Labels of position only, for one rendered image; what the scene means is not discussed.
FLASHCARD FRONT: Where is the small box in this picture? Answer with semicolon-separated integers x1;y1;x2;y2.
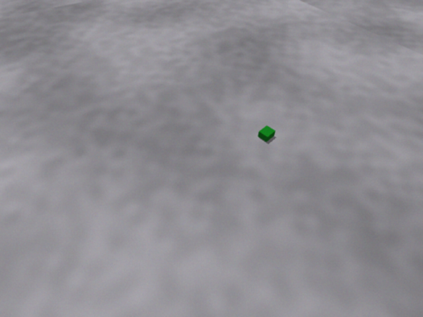
258;126;275;142

